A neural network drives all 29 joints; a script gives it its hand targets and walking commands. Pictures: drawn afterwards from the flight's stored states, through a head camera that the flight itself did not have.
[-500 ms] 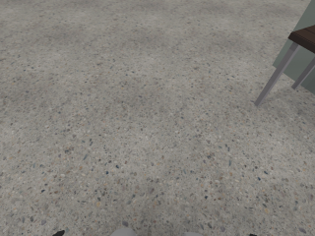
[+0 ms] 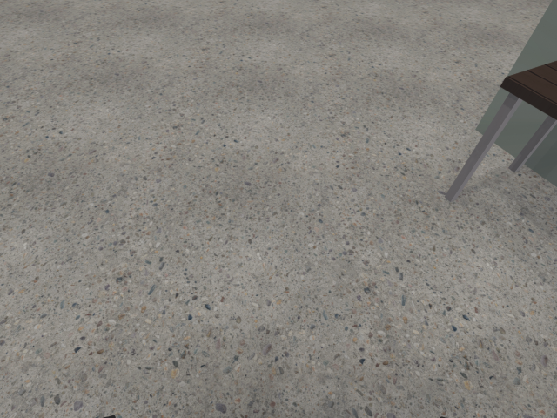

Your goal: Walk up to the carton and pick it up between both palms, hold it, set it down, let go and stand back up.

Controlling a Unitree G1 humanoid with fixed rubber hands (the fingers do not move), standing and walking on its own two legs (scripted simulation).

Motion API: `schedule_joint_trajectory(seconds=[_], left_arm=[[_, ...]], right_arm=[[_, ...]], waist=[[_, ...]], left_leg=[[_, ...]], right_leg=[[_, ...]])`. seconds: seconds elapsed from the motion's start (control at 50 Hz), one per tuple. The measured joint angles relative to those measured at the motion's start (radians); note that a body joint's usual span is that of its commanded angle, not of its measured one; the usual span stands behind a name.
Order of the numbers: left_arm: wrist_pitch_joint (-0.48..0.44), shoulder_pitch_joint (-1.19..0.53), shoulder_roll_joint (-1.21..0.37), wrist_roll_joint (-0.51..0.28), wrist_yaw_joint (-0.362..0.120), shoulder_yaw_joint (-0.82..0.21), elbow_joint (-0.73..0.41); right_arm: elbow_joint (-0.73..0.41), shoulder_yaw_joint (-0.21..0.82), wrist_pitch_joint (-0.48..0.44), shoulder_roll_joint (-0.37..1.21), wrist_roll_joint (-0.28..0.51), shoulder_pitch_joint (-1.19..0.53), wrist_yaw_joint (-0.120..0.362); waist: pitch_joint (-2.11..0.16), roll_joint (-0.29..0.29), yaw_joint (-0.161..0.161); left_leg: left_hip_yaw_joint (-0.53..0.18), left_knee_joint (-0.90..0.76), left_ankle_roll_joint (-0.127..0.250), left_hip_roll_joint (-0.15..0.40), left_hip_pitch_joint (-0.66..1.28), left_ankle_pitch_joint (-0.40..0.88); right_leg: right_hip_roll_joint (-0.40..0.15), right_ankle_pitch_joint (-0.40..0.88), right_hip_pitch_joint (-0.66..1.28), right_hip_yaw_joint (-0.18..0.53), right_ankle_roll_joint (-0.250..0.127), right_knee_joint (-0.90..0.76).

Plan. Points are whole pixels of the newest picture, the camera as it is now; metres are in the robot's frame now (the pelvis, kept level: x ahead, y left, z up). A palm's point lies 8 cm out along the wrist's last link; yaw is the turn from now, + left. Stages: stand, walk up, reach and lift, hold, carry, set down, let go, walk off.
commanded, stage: stand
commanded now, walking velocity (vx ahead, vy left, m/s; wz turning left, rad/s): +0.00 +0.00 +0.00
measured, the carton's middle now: out of the picture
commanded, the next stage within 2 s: walk up in 1.22 s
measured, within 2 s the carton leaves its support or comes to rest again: neither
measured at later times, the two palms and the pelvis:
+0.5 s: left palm out of the picture +0.08 +0.28 -0.12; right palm out of the picture +0.08 -0.28 -0.11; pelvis +0.00 +0.00 +0.01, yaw +0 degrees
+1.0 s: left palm out of the picture +0.06 +0.28 -0.12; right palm out of the picture +0.08 -0.28 -0.11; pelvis +0.00 +0.01 +0.01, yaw +0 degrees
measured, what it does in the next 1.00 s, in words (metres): stands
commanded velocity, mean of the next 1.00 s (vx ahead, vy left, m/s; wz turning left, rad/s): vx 0.00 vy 0.00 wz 0.00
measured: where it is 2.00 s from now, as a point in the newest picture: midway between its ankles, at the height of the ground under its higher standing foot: outside the picture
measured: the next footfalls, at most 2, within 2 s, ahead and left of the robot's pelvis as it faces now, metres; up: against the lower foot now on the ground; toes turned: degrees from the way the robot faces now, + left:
right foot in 1.68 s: +0.10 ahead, -0.20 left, +0.00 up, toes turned -23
left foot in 1.92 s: +0.21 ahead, -0.01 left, +0.00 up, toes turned -26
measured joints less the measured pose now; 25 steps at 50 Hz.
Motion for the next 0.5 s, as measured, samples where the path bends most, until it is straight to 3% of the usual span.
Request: schedule_joint_trajectory(seconds=[0.5], left_arm=[[0.002,-0.026,0.006,-0.003,-0.002,-0.001,0.028]], right_arm=[[0.033,-0.003,-0.005,-0.002,0.001,0.004,0.002]], waist=[[-0.005,-0.003,-0.015]], left_leg=[[0.008,-0.144,0.003,-0.01,0.084,0.071]], right_leg=[[-0.013,0.065,0.076,0.005,0.007,-0.13]])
